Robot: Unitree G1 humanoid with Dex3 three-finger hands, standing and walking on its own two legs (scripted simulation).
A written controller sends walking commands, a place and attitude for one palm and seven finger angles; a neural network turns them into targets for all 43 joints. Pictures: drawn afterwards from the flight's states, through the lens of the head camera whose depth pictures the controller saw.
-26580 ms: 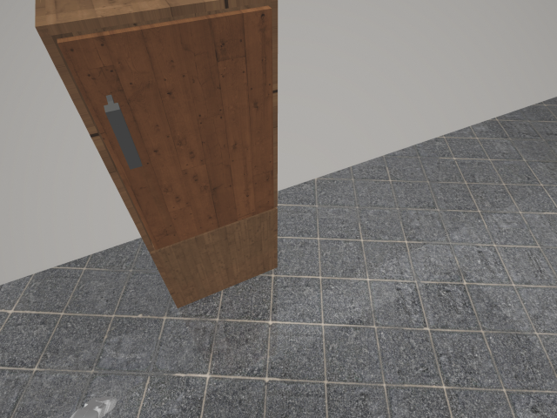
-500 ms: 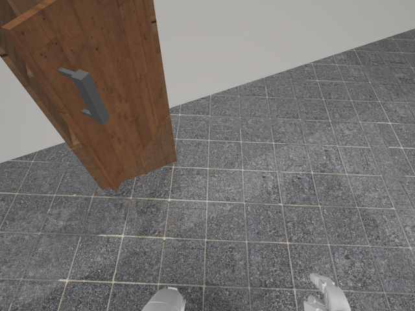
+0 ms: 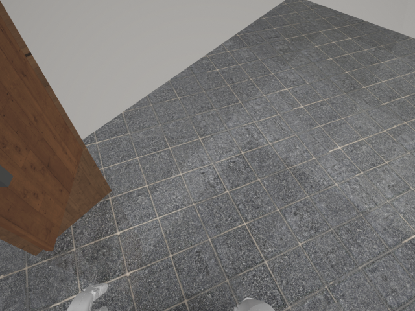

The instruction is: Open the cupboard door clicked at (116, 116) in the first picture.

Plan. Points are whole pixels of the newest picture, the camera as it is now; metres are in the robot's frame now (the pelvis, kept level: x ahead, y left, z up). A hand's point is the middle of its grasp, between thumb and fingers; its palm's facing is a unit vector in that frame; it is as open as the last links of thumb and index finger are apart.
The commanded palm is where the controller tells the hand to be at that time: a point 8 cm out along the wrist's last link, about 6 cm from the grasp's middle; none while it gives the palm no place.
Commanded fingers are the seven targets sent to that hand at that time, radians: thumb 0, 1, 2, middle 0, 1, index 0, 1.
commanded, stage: walk to a spot facing it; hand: left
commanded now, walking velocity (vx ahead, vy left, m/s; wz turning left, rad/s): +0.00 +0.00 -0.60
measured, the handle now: out of the picture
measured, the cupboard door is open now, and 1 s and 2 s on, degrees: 41 41 41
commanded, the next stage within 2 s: turn to face it in 1.70 s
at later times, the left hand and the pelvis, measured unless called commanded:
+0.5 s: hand (127, 304) +0.15 +0.18 -0.18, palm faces -0.20 -0.97 -0.16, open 7.4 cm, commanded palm none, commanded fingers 0.00 0.90 0.90 -0.20 -0.30 -0.20 -0.30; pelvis +0.08 +0.00 -0.01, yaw -16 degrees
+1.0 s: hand (226, 177) +0.48 -0.05 -0.17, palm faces -0.57 -0.80 -0.20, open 7.4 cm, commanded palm none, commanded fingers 0.00 0.90 0.90 -0.20 -0.30 -0.20 -0.30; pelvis +0.26 -0.13 -0.02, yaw -34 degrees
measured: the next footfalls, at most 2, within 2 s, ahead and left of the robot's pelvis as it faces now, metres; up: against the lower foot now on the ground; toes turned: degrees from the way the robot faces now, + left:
right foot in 0.06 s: +0.04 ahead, -0.12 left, +0.00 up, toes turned -7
left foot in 0.48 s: +0.14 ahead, +0.10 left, +0.00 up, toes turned -13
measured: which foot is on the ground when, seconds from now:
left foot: down 0.00-0.06, up 0.08-0.46, down 0.48-0.90, up 0.92-1.00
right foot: up 0.00-0.04, down 0.06-0.48, up 0.50-0.90, down 0.92-1.00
